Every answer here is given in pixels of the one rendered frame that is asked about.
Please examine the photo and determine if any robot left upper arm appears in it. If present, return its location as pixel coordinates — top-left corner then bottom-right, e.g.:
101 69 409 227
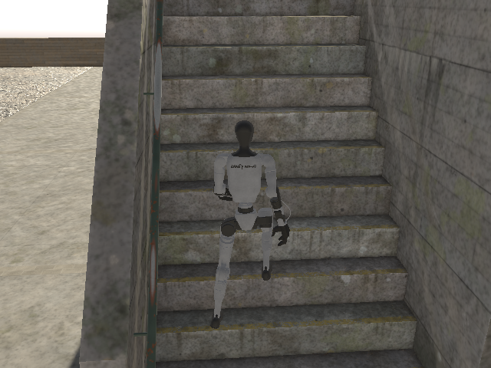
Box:
214 153 229 194

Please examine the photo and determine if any robot right upper arm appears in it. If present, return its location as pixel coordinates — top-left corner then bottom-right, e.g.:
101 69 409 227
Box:
260 153 277 198

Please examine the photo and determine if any robot right hand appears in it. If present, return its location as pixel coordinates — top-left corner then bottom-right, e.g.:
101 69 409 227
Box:
272 224 290 246

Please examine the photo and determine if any robot right forearm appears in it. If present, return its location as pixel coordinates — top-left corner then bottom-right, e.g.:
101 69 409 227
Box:
270 186 287 226

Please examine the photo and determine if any robot left forearm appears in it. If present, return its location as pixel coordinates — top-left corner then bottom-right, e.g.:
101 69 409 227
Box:
213 183 226 197

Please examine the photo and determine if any left robot shin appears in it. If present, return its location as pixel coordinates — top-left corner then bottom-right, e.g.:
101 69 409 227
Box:
214 266 227 318

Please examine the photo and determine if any left robot foot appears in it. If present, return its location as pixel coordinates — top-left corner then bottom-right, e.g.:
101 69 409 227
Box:
210 309 224 329

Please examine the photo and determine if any robot left hand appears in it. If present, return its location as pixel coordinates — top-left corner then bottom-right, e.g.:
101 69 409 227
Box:
218 188 232 201

